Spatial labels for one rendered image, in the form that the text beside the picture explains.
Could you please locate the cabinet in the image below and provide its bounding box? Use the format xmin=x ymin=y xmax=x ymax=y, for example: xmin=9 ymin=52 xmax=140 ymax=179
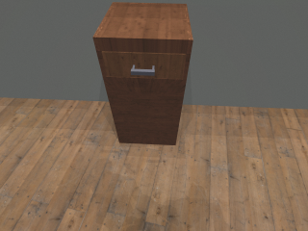
xmin=92 ymin=2 xmax=193 ymax=145

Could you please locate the drawer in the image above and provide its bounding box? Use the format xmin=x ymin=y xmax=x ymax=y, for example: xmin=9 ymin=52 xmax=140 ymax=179
xmin=101 ymin=51 xmax=186 ymax=79

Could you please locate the handle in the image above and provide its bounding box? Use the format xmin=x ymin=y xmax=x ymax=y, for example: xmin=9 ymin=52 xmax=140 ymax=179
xmin=131 ymin=64 xmax=155 ymax=76

